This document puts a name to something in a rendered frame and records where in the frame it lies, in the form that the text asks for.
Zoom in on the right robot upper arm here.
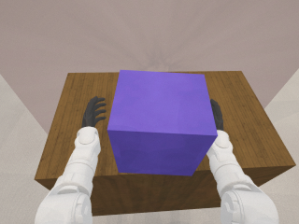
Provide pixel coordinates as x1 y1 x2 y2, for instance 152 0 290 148
220 189 278 224

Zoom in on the left robot upper arm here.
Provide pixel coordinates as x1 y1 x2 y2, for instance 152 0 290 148
36 192 93 224

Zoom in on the pedestal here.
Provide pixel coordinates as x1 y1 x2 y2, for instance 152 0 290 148
34 71 296 217

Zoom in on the robot right hand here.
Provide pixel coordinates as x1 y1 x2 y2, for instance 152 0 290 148
210 99 224 131

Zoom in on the robot left hand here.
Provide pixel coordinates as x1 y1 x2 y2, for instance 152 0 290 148
81 96 107 129

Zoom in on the carton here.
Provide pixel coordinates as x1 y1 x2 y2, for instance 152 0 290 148
107 70 218 176

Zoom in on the left robot forearm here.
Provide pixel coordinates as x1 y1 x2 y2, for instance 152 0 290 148
35 126 101 224

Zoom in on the right robot forearm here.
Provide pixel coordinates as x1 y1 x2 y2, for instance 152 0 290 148
206 130 279 224

